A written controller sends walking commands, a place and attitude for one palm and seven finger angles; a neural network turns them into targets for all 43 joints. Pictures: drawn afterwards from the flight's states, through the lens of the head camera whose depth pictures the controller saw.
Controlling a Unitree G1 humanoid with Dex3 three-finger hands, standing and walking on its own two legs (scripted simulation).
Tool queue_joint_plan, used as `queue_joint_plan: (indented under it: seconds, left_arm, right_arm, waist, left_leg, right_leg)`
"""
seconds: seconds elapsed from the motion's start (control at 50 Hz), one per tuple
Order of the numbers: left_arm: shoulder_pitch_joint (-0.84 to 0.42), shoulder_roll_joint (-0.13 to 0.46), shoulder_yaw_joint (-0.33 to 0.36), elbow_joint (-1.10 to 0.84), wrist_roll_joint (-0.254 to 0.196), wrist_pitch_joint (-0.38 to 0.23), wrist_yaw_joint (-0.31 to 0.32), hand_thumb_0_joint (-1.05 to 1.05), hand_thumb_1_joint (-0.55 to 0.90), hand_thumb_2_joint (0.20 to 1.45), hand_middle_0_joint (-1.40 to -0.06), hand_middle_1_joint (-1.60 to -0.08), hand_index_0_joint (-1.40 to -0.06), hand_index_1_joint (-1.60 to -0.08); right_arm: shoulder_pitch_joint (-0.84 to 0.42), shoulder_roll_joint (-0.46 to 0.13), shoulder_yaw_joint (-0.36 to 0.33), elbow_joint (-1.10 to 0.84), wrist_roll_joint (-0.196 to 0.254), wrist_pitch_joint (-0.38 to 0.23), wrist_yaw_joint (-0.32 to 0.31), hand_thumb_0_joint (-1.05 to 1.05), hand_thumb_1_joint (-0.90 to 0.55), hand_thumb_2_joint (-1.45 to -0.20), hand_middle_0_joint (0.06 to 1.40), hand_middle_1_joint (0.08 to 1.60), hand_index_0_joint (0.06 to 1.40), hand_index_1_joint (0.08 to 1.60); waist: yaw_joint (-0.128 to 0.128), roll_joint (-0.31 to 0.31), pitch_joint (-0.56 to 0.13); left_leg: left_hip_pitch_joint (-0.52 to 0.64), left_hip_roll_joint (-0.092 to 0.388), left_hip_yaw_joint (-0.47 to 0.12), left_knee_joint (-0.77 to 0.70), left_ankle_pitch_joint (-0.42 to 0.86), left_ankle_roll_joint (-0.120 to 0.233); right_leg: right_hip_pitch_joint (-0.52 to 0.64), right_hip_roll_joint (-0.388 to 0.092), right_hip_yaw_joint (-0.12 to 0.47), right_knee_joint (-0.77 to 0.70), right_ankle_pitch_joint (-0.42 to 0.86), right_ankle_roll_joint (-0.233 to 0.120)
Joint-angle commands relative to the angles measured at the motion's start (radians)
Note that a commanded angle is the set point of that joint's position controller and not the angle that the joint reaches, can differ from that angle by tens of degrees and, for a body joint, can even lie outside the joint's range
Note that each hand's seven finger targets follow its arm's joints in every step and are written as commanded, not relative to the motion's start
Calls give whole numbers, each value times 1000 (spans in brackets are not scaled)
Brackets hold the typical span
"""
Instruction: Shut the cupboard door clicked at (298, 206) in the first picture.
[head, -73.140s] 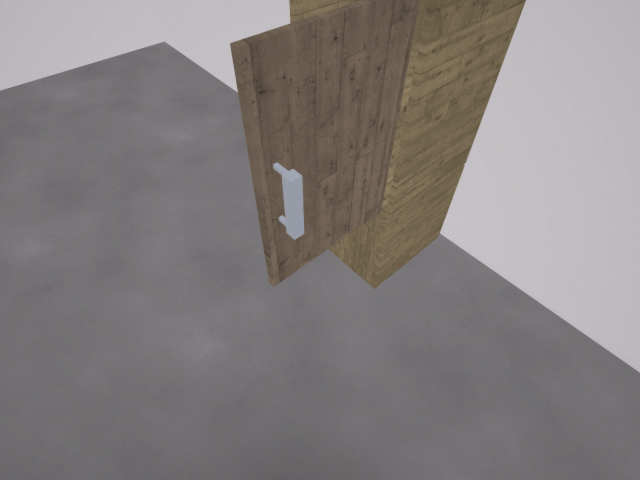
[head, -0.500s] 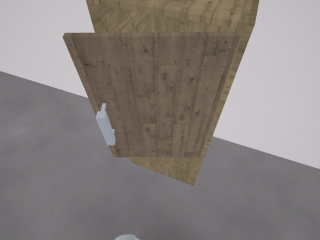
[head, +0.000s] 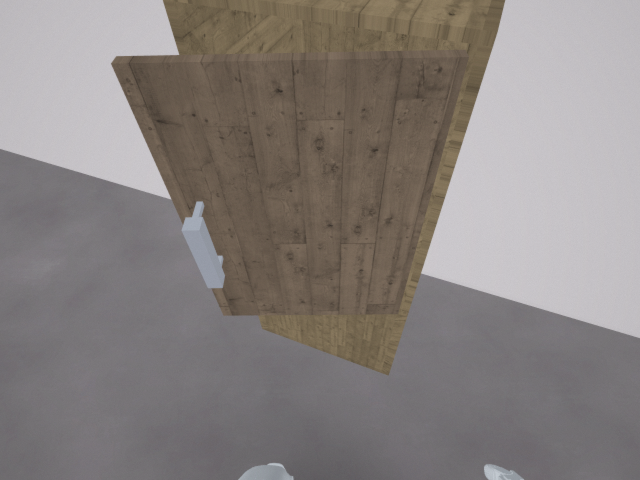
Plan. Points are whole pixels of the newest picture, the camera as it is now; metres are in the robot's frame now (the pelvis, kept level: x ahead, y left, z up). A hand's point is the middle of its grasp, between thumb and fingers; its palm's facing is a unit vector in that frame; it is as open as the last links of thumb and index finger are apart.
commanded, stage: come to a stop and stand still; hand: left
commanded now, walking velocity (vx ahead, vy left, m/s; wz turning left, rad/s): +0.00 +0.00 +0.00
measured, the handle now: (208, 245) +0.46 +0.23 -0.03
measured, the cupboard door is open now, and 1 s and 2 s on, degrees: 21 21 21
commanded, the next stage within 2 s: look again from close up in 0.40 s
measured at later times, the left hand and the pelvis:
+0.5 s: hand out of the picture -0.01 +0.18 -0.16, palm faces +0.00 -0.98 -0.22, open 7.4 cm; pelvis -0.02 +0.00 +0.01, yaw +0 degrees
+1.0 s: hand out of the picture +0.01 +0.19 -0.16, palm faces +0.00 -0.98 -0.21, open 7.4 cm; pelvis +0.01 +0.00 +0.02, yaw +0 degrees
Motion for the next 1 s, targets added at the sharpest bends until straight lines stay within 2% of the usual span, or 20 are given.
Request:
queue_joint_plan:
  seconds: [0.0,0.02,0.04,0.06,0.08,0.1,0.12,0.14,0.16,0.2,0.24,0.28,0.48,0.54,0.6,0.8,0.84,0.98]
  left_arm:
    - [2,149,34,-104,-5,-28,14,0,900,900,-200,-300,-200,-300]
    - [-15,153,30,-110,-7,-15,12,0,900,900,-200,-300,-200,-300]
    - [-19,144,31,-118,-7,-4,9,0,900,900,-200,-300,-200,-300]
    - [-9,136,29,-113,-9,10,8,0,900,900,-200,-300,-200,-300]
    - [10,129,26,-105,-11,15,5,0,900,900,-200,-300,-200,-300]
    - [37,129,24,-90,-12,14,1,0,900,900,-200,-300,-200,-300]
    - [71,123,23,-76,-12,11,-2,0,900,900,-200,-300,-200,-300]
    - [71,124,21,-69,-9,6,-5,0,900,900,-200,-300,-200,-300]
    - [74,129,21,-66,-11,5,-7,0,900,900,-200,-300,-200,-300]
    - [66,136,23,-63,-12,6,-11,0,900,900,-200,-300,-200,-300]
    - [58,135,22,-58,-12,1,-12,0,900,900,-200,-300,-200,-300]
    - [50,133,21,-51,-15,-1,-13,0,900,900,-200,-300,-200,-300]
    - [97,103,13,36,-16,-7,-16,0,900,900,-200,-300,-200,-300]
    - [107,96,10,61,-15,-12,-17,0,900,900,-200,-300,-200,-300]
    - [106,96,8,78,-17,-16,-18,0,900,900,-200,-300,-200,-300]
    - [82,118,7,112,-15,-28,-20,0,900,900,-200,-300,-200,-300]
    - [79,124,8,114,-13,-30,-20,0,900,900,-200,-300,-200,-300]
    - [37,156,12,114,-14,-29,-21,0,900,900,-200,-300,-200,-300]
  right_arm:
    - [83,-34,-1,-77,9,-19,-1,0,-900,-900,200,300,200,300]
    - [113,-36,1,-56,8,-20,-1,0,-900,-900,200,300,200,300]
    - [125,-52,0,-44,1,-25,2,0,-900,-900,200,300,200,300]
    - [117,-68,4,-39,-6,-24,3,0,-900,-900,200,300,200,300]
    - [112,-85,6,-40,-9,-24,3,0,-900,-900,200,300,200,300]
    - [98,-99,7,-41,-10,-23,2,0,-900,-900,200,300,200,300]
    - [89,-107,5,-44,-10,-23,0,0,-900,-900,200,300,200,300]
    - [96,-96,8,-37,-9,-27,0,0,-900,-900,200,300,200,300]
    - [113,-95,11,-29,-10,-27,0,0,-900,-900,200,300,200,300]
    - [150,-84,14,-10,-12,-25,-1,0,-900,-900,200,300,200,300]
    - [177,-61,19,11,-10,-27,-2,0,-900,-900,200,300,200,300]
    - [197,-61,22,27,-9,-31,-3,0,-900,-900,200,300,200,300]
    - [215,-59,27,106,-3,-44,-11,0,-900,-900,200,300,200,300]
    - [214,-51,28,125,-1,-48,-13,0,-900,-900,200,300,200,300]
    - [205,-65,27,135,0,-53,-15,0,-900,-900,200,300,200,300]
    - [138,-96,23,152,6,-67,-17,0,-900,-900,200,300,200,300]
    - [123,-97,24,154,6,-69,-18,0,-900,-900,200,300,200,300]
    - [68,-131,23,156,5,-71,-17,0,-900,-900,200,300,200,300]
  waist:
    - [-42,-285,-108]
    - [-56,-189,-67]
    - [-55,-9,3]
    - [-40,85,84]
    - [-28,106,105]
    - [-9,48,111]
    - [6,-11,92]
    - [6,-29,81]
    - [0,-39,45]
    - [-15,-62,16]
    - [-22,-90,13]
    - [-26,-92,10]
    - [-13,-17,27]
    - [-12,-46,27]
    - [-15,-25,9]
    - [-13,-34,-15]
    - [-11,-53,-19]
    - [-8,-49,-44]
  left_leg:
    - [112,-22,10,-57,32,15]
    - [204,-19,6,-126,103,12]
    - [215,14,-37,-180,143,26]
    - [110,63,-119,-263,40,55]
    - [5,89,-190,-349,-95,76]
    - [-59,94,-222,-393,-193,84]
    - [-65,78,-208,-388,-222,78]
    - [-47,57,-176,-378,-190,67]
    - [-4,40,-150,-354,-177,54]
    - [57,20,-114,-315,-144,40]
    - [91,15,-94,-300,-87,34]
    - [94,13,-93,-291,-73,29]
    - [79,47,-143,-378,-106,29]
    - [104,47,-136,-380,-59,30]
    - [128,53,-142,-384,-40,31]
    - [196,60,-121,-361,119,32]
    - [211,60,-112,-350,170,35]
    - [237,65,-108,-345,234,34]
  right_leg:
    - [5,-199,150,-151,658,-130]
    - [-111,-170,130,-162,407,-103]
    - [-183,-119,100,-155,168,-82]
    - [-194,-54,66,-156,-55,-58]
    - [-134,-19,25,-139,-128,-39]
    - [-83,-10,18,-140,-122,-36]
    - [-59,-18,38,-169,-124,-41]
    - [-53,-35,55,-203,-126,-49]
    - [-74,-48,80,-228,-167,-55]
    - [-123,-70,107,-270,-229,-64]
    - [-138,-81,118,-298,-218,-67]
    - [-144,-87,123,-306,-213,-68]
    - [-89,-70,91,-297,-125,-56]
    - [-80,-74,87,-309,-85,-56]
    - [-69,-77,89,-307,-45,-55]
    - [-26,-92,86,-312,101,-46]
    - [-14,-95,88,-313,144,-45]
    - [20,-106,83,-309,195,-37]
